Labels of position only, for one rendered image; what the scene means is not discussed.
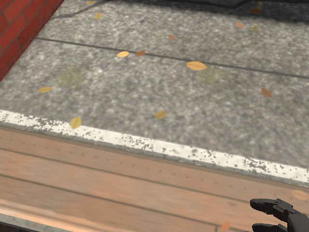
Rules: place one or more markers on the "robot right hand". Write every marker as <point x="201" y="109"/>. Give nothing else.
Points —
<point x="296" y="221"/>

